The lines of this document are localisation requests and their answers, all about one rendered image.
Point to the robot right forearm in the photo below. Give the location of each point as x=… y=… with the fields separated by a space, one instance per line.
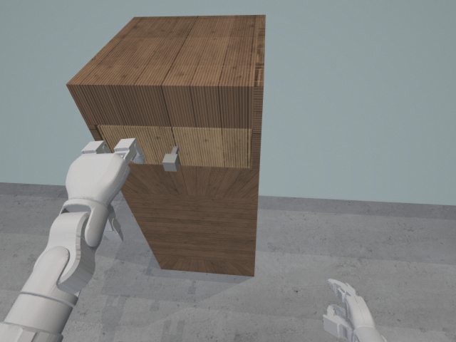
x=367 y=334

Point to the left robot hand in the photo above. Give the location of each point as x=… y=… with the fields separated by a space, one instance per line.
x=99 y=174

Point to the handle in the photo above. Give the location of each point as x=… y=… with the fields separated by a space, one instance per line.
x=171 y=161

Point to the robot left forearm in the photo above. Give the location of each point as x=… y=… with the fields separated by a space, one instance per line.
x=64 y=268

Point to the right robot hand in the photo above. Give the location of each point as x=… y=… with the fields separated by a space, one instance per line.
x=341 y=322

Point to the drawer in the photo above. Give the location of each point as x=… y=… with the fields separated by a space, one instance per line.
x=210 y=147

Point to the cabinet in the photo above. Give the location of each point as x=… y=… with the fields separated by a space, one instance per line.
x=195 y=72

